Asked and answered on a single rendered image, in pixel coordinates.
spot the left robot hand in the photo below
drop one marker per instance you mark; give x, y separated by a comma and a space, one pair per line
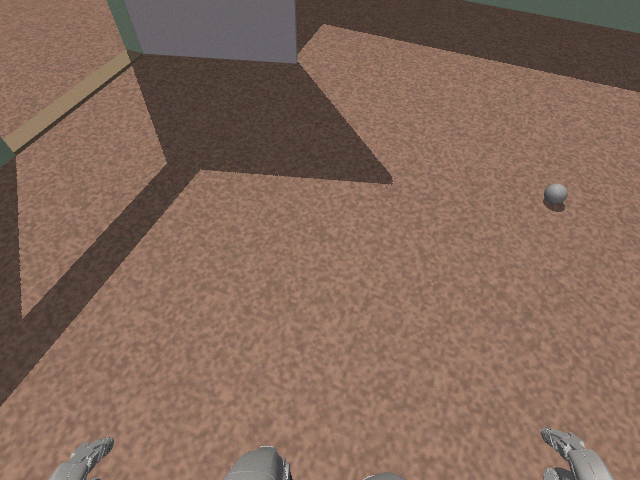
83, 460

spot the ball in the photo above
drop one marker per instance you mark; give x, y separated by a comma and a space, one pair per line
555, 193

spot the right robot hand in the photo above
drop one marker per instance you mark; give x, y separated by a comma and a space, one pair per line
585, 464

